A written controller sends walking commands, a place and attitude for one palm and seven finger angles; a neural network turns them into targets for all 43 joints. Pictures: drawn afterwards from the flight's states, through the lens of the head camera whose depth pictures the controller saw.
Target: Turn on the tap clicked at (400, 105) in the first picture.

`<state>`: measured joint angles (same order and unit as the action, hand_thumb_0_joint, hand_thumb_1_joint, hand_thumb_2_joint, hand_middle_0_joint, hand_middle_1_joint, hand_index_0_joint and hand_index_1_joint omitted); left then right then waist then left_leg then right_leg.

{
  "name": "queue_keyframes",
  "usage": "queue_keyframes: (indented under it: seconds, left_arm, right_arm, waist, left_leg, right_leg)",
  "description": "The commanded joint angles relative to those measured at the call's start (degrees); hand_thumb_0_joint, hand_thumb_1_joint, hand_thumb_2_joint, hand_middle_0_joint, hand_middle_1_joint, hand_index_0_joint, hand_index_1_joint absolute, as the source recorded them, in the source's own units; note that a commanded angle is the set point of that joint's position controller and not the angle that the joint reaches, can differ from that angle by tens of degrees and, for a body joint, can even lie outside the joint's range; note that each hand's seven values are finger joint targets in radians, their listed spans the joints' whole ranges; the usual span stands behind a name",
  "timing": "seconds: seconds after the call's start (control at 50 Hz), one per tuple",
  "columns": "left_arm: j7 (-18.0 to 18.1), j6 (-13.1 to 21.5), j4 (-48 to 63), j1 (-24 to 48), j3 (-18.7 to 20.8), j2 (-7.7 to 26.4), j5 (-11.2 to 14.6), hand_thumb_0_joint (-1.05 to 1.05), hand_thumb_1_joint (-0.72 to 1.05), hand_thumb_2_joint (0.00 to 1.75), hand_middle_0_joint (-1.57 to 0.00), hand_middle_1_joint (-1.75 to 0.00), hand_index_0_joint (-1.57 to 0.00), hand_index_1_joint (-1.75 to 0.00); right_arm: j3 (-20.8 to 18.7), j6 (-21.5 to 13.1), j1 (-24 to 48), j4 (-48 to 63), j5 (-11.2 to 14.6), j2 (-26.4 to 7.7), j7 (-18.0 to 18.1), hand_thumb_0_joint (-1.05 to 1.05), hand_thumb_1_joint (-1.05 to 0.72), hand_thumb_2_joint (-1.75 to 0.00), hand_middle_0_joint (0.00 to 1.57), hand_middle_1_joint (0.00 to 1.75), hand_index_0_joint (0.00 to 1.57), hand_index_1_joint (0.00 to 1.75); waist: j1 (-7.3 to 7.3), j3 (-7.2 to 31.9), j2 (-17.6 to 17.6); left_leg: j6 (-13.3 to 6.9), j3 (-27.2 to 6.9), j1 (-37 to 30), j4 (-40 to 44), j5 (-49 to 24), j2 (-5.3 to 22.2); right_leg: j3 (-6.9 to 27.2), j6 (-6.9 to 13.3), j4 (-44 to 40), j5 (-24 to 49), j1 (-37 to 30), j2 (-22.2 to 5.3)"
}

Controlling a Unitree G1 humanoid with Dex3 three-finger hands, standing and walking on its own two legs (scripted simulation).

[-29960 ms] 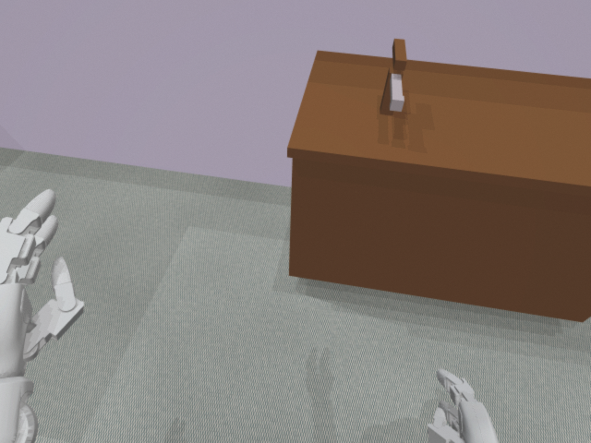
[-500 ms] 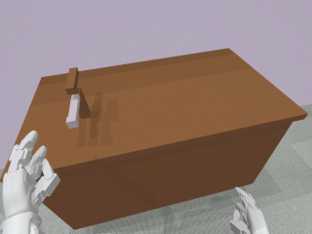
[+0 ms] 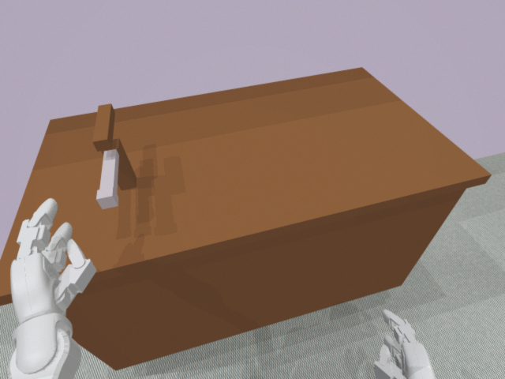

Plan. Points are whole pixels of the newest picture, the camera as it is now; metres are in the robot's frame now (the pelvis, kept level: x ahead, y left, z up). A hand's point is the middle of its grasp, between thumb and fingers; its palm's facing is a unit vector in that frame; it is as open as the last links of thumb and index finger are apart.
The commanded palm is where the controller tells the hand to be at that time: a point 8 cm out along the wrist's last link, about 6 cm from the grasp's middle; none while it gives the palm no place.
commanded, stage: reach beside the lever's end, fingers flat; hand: left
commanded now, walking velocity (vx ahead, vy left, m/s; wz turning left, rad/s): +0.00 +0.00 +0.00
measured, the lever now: (107, 198) +0.39 +0.32 +0.07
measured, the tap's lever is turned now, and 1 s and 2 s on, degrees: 0 0 2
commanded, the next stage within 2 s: push the lever round in 1.64 s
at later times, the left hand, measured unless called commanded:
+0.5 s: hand (89, 239) +0.28 +0.28 +0.10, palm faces +0.57 -0.82 -0.07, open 7.6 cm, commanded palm +0.23 +0.32 +0.10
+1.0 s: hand (89, 220) +0.33 +0.32 +0.08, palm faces +0.59 -0.81 -0.06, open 7.8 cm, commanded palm +0.29 +0.36 +0.08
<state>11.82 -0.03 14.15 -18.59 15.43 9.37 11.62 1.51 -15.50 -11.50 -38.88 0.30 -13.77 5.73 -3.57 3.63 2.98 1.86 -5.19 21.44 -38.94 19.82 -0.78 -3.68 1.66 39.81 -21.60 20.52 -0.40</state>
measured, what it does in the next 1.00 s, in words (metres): stands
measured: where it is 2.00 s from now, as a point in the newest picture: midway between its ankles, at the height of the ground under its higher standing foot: outside the picture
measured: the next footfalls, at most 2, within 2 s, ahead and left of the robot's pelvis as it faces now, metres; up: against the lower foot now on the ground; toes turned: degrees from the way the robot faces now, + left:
none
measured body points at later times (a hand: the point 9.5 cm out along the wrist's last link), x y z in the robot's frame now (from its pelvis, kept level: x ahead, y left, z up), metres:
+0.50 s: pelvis -0.01 +0.01 +0.00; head +0.00 -0.01 +0.45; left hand +0.24 +0.32 +0.11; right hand +0.17 -0.22 -0.09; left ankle +0.01 +0.14 -0.72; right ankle -0.01 -0.10 -0.72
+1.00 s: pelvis -0.01 +0.01 -0.01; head +0.02 +0.00 +0.44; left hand +0.29 +0.36 +0.09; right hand +0.13 -0.24 -0.11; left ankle +0.01 +0.14 -0.72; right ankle -0.01 -0.10 -0.72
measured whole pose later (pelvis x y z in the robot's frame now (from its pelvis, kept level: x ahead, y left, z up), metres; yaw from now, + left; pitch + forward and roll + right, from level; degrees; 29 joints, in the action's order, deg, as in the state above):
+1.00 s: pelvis -0.01 +0.01 -0.01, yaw -1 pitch +7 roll -1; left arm 8.7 9.5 -25.6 11.8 27.1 17.4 9.5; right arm 0.8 -9.3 -12.5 -41.0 0.3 -14.6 6.2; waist -0.1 3.6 1.7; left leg 1.2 -4.4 30.6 -43.1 19.9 -0.4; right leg -2.9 1.0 42.2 -20.4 29.2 0.1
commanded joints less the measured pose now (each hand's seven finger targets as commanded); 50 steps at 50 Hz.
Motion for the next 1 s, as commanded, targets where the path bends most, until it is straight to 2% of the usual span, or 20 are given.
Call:
queue_keyframes:
  seconds: [0.0,0.02,0.04,0.1,0.12,0.18,0.22,0.3,0.32,0.4,0.46,0.52,0.56,0.62,0.74,0.78,0.84,0.9,0.92,0.98]
  left_arm:
    - [1.5,4.4,10.4,10.1,4.9,9.7,-0.9,0.00,0.90,0.90,-0.19,-0.28,-0.19,-0.28]
    - [1.9,4.6,10.2,11.7,6.2,11.4,-1.4,0.00,0.90,0.90,-0.19,-0.28,-0.19,-0.28]
    - [2.0,4.7,10.0,12.3,4.8,9.9,-1.5,0.00,0.90,0.90,-0.19,-0.27,-0.19,-0.27]
    - [2.2,5.3,8.1,15.2,5.3,10.6,-1.6,0.00,0.90,0.90,-0.19,-0.27,-0.19,-0.27]
    - [2.3,5.5,7.2,15.6,6.7,12.2,-2.0,0.00,0.90,0.90,-0.19,-0.26,-0.19,-0.26]
    - [1.5,6.0,4.4,17.0,6.3,11.4,-1.4,0.00,0.90,0.90,-0.19,-0.26,-0.19,-0.26]
    - [1.1,5.7,1.4,17.2,8.5,13.2,-1.2,0.00,0.90,0.90,-0.18,-0.25,-0.18,-0.25]
    - [0.3,6.2,-0.3,22.7,6.4,11.9,-1.1,0.00,0.90,0.90,-0.18,-0.24,-0.18,-0.24]
    - [0.4,6.3,-1.1,22.8,7.8,13.1,-1.3,0.00,0.90,0.90,-0.18,-0.24,-0.18,-0.24]
    - [0.6,8.0,-4.2,29.1,6.8,13.3,-1.8,0.00,0.90,0.90,-0.18,-0.23,-0.18,-0.23]
    - [0.8,9.1,-6.3,30.3,7.9,14.3,-2.1,0.00,0.90,0.90,-0.17,-0.22,-0.17,-0.22]
    - [0.6,9.3,-10.3,28.5,12.5,18.5,-2.2,0.00,0.90,0.90,-0.17,-0.21,-0.17,-0.21]
    - [0.0,9.5,-11.4,29.0,13.0,18.7,-1.7,0.00,0.90,0.90,-0.17,-0.21,-0.17,-0.21]
    - [-0.6,10.3,-12.5,31.4,12.4,18.2,-1.8,0.00,0.90,0.90,-0.17,-0.20,-0.17,-0.20]
    - [-1.9,12.4,-17.8,37.1,11.4,18.1,-1.6,0.00,0.90,0.90,-0.16,-0.18,-0.16,-0.18]
    - [-2.3,12.8,-20.0,39.0,12.6,20.1,-1.6,0.00,0.90,0.90,-0.16,-0.18,-0.16,-0.18]
    - [-2.6,13.5,-21.2,43.1,12.9,21.4,-2.1,0.00,0.90,0.90,-0.16,-0.17,-0.16,-0.17]
    - [-2.8,13.8,-25.7,46.3,14.2,23.6,-2.1,0.00,0.90,0.90,-0.16,-0.16,-0.16,-0.16]
    - [-2.6,14.2,-26.7,46.5,16.3,25.8,-2.4,0.00,0.90,0.90,-0.15,-0.16,-0.15,-0.16]
    - [-3.1,14.5,-30.2,49.5,15.5,26.0,-2.8,0.00,0.90,0.90,-0.15,-0.15,-0.15,-0.15]
  right_arm:
    - [-2.2,-3.0,7.2,8.8,-0.3,-5.6,0.4,0.00,-0.90,-0.90,0.20,0.30,0.20,0.30]
    - [-2.4,-2.8,7.2,8.6,0.0,-5.7,0.4,0.00,-0.90,-0.90,0.20,0.30,0.20,0.30]
    - [-2.2,-2.7,7.6,8.8,-0.2,-5.6,0.4,0.00,-0.90,-0.90,0.20,0.30,0.20,0.30]
    - [-2.3,-2.3,7.4,8.3,-0.4,-5.6,0.3,0.00,-0.90,-0.90,0.20,0.30,0.20,0.30]
    - [-2.4,-2.1,7.2,8.1,-0.3,-5.8,0.4,0.00,-0.90,-0.90,0.20,0.30,0.20,0.30]
    - [-2.5,-1.7,7.2,7.8,-0.4,-5.8,0.3,0.00,-0.90,-0.90,0.20,0.30,0.20,0.30]
    - [-2.6,-1.2,7.1,7.5,-0.2,-6.1,0.4,0.00,-0.90,-0.90,0.20,0.30,0.20,0.30]
    - [-2.6,-1.0,7.0,7.5,-0.1,-6.3,0.5,0.00,-0.90,-0.90,0.20,0.30,0.20,0.30]
    - [-2.7,-1.1,7.1,7.5,0.0,-6.3,0.5,0.00,-0.90,-0.90,0.20,0.30,0.20,0.30]
    - [-2.7,-1.1,6.7,6.8,-0.2,-6.7,0.6,0.00,-0.90,-0.90,0.20,0.30,0.20,0.30]
    - [-2.8,-0.8,6.4,6.7,-0.3,-6.7,0.5,0.00,-0.90,-0.90,0.20,0.30,0.20,0.30]
    - [-3.3,0.1,5.3,6.3,-0.4,-7.1,0.4,0.00,-0.90,-0.90,0.20,0.30,0.20,0.30]
    - [-3.4,0.7,5.2,6.7,-0.2,-7.0,0.3,0.00,-0.90,-0.90,0.20,0.30,0.20,0.30]
    - [-3.4,1.1,4.8,6.5,-0.1,-7.1,0.3,0.00,-0.90,-0.90,0.20,0.30,0.20,0.30]
    - [-3.7,1.5,3.4,5.7,0.0,-7.7,0.4,0.00,-0.90,-0.90,0.20,0.30,0.20,0.30]
    - [-3.8,1.7,3.1,5.4,0.1,-8.0,0.7,0.00,-0.90,-0.90,0.20,0.30,0.20,0.30]
    - [-3.8,2.2,2.4,5.3,0.0,-8.2,1.0,0.00,-0.90,-0.90,0.20,0.30,0.20,0.30]
    - [-3.7,2.9,1.6,4.9,-0.1,-8.5,1.1,0.00,-0.90,-0.90,0.20,0.30,0.20,0.30]
    - [-3.9,3.2,1.0,4.6,-0.1,-8.7,1.2,0.00,-0.90,-0.90,0.20,0.30,0.20,0.30]
    - [-3.7,4.1,0.2,4.8,-0.2,-8.6,1.0,0.00,-0.90,-0.90,0.20,0.30,0.20,0.30]
  waist:
    - [0.35,5.3,-2.5]
    - [0.43,5.8,-1.8]
    - [0.47,6.2,-1.8]
    - [0.70,7.3,-0.4]
    - [0.74,7.8,-0.3]
    - [0.87,8.8,-1.7]
    - [0.65,8.5,-1.5]
    - [1.44,8.4,-1.2]
    - [1.05,8.3,0.2]
    - [2.30,8.5,-1.0]
    - [1.99,10.0,-0.2]
    - [0.97,12.0,-1.0]
    - [0.79,12.9,-0.7]
    - [1.55,11.7,1.0]
    - [3.35,10.9,-1.3]
    - [3.40,10.2,-0.8]
    - [3.75,12.4,0.3]
    - [4.29,12.0,-1.1]
    - [3.90,13.3,-1.4]
    - [4.36,13.8,1.2]
  left_leg:
    - [-2.6,2.5,-1.2,4.6,-11.0,-1.1]
    - [-2.6,2.5,-1.2,4.7,-11.0,-1.1]
    - [-2.6,2.5,-1.4,4.7,-10.5,-1.2]
    - [-2.5,2.6,-1.7,4.5,-10.8,-1.2]
    - [-2.5,2.5,-1.6,4.6,-11.1,-1.0]
    - [-2.4,2.7,-1.5,4.4,-12.0,-1.0]
    - [-2.5,2.9,-0.7,4.4,-12.1,-1.0]
    - [-2.3,2.6,-1.1,4.6,-11.4,-0.9]
    - [-2.3,2.5,-1.0,4.7,-11.5,-0.8]
    - [-2.3,2.2,-0.7,4.6,-8.8,-0.7]
    - [-2.4,2.5,-0.4,4.2,-9.4,-1.0]
    - [-2.4,2.9,0.6,3.7,-11.9,-0.9]
    - [-2.3,3.2,0.9,3.5,-12.9,-0.8]
    - [-2.5,3.3,0.9,3.2,-13.0,-0.7]
    - [-2.7,2.9,1.8,2.7,-10.3,-0.6]
    - [-2.7,2.8,2.9,2.7,-8.1,-0.6]
    - [-2.9,2.9,2.7,2.3,-8.1,-0.8]
    - [-3.1,2.7,4.3,1.9,-6.6,-0.7]
    - [-3.2,2.7,4.8,1.5,-7.0,-0.7]
    - [-3.1,2.9,5.4,1.1,-6.7,-0.9]
  right_leg:
    - [0.2,-0.9,-7.1,13.2,-2.5,-0.2]
    - [0.3,-0.8,-7.1,12.9,-2.6,-0.2]
    - [0.4,-0.8,-7.1,12.3,-2.4,-0.3]
    - [0.5,-0.6,-6.8,12.5,-2.4,-0.2]
    - [0.5,-0.6,-6.7,12.6,-2.6,-0.1]
    - [0.4,-0.6,-6.3,14.1,-3.1,0.1]
    - [0.6,-0.6,-6.6,14.5,-3.2,0.1]
    - [0.4,-0.5,-6.5,13.5,-2.2,0.2]
    - [0.5,-0.5,-6.5,13.2,-2.0,0.2]
    - [0.5,-0.5,-6.3,10.4,-0.2,0.4]
    - [0.8,-0.5,-5.9,11.4,-0.7,0.3]
    - [1.0,-0.5,-5.4,14.4,-2.7,0.3]
    - [1.1,-0.5,-5.1,15.9,-3.5,0.3]
    - [1.1,-0.6,-5.2,15.8,-2.1,0.4]
    - [1.2,-0.8,-4.9,13.6,0.5,0.7]
    - [1.5,-0.7,-5.2,11.5,1.2,0.7]
    - [1.9,-0.8,-4.8,11.7,1.0,0.6]
    - [1.9,-0.9,-4.6,10.6,2.0,0.7]
    - [2.1,-0.9,-4.4,11.0,1.2,0.7]
    - [2.3,-1.0,-4.0,11.0,2.2,0.7]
